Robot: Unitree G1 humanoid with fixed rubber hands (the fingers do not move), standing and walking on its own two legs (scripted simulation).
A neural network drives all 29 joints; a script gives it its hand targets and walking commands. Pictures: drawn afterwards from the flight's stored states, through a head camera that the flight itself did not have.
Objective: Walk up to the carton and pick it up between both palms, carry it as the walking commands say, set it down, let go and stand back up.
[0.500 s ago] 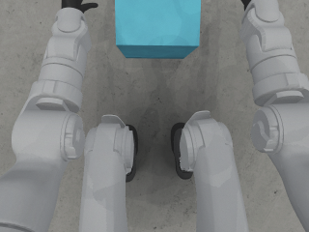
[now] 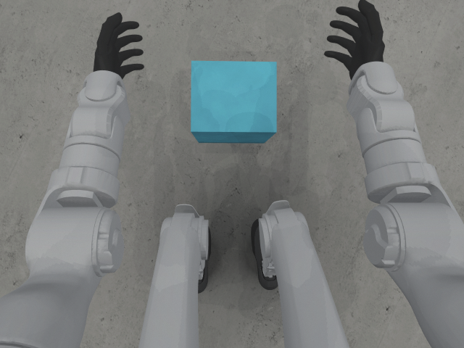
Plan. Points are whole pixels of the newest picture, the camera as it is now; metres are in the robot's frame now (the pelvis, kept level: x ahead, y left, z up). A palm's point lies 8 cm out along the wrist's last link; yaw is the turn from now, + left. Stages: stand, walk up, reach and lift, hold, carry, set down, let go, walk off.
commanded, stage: set down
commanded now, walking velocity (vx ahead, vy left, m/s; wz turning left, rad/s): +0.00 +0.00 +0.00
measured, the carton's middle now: (232, 107) +0.53 -0.01 -0.41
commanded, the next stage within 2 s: let go in 0.46 s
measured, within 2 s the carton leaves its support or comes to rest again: neither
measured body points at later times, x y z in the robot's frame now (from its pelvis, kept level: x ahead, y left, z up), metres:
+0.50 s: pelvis +0.01 +0.00 +0.12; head +0.28 +0.01 +0.49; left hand +0.53 +0.19 +0.05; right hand +0.52 -0.20 +0.04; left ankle +0.08 +0.11 -0.48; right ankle +0.09 -0.10 -0.48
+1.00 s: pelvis +0.07 -0.01 +0.21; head +0.23 -0.01 +0.63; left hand +0.39 +0.23 +0.11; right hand +0.40 -0.22 +0.12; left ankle +0.08 +0.11 -0.48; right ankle +0.09 -0.10 -0.48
